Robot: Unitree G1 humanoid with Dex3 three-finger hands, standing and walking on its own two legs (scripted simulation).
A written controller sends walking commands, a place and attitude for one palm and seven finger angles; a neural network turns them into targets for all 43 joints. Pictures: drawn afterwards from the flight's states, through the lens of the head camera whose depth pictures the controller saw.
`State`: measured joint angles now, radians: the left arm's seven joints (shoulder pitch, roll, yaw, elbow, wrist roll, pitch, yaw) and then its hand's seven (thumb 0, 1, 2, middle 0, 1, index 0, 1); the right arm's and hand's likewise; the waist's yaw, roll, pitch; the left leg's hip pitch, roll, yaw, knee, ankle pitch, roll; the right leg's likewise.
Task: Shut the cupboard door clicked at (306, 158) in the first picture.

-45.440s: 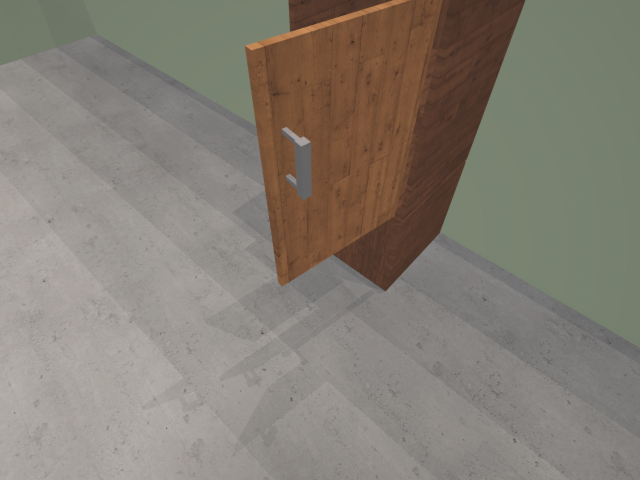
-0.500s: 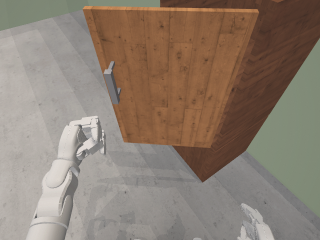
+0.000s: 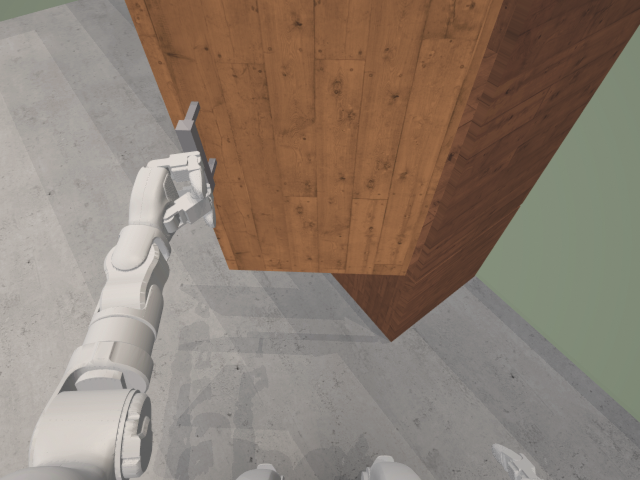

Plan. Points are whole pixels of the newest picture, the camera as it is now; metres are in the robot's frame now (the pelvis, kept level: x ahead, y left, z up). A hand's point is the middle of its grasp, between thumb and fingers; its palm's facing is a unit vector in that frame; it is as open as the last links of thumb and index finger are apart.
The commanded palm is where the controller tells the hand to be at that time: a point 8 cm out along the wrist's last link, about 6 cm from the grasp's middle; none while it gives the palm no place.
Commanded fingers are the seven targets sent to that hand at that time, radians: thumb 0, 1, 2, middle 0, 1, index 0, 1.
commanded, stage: bring the fist close to the handle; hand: left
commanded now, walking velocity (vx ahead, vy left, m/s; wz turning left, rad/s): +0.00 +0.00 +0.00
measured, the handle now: (200, 149) +0.54 +0.18 +0.09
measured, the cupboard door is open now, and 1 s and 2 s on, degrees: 51 49 37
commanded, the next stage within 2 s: push the door shut along its arc in 0.42 s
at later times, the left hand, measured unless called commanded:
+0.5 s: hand (199, 197) +0.44 +0.16 +0.10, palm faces -0.04 -1.00 +0.00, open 3.1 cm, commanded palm +0.41 +0.21 +0.09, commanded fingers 0.00 0.90 0.90 -1.30 -1.50 -1.30 -1.50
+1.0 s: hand (211, 174) +0.48 +0.15 +0.10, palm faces -0.14 -0.99 -0.02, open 3.1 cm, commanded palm +0.47 +0.19 +0.09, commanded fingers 0.00 0.90 0.90 -1.30 -1.50 -1.30 -1.50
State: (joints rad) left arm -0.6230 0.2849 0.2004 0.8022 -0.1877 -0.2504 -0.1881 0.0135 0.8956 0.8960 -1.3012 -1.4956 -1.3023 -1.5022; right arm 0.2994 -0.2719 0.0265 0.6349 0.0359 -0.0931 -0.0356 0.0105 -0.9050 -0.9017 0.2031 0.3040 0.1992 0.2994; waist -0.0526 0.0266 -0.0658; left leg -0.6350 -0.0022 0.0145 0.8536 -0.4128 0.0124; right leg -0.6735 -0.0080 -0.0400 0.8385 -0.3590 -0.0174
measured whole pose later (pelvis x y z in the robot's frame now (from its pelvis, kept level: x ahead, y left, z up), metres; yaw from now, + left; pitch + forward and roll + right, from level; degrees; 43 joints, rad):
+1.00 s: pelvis -0.01 +0.01 -0.01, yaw +0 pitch +15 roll -1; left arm -0.93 0.41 0.25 1.16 -0.16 -0.34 -0.29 0.01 0.90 0.90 -1.32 -1.50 -1.33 -1.50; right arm 0.38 -0.29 0.03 0.66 0.02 -0.04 -0.02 0.01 -0.91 -0.90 0.20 0.30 0.20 0.30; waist -0.12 0.03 -0.08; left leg -0.79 0.00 0.02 0.95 -0.43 0.03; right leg -0.82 -0.01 -0.04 0.90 -0.35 -0.01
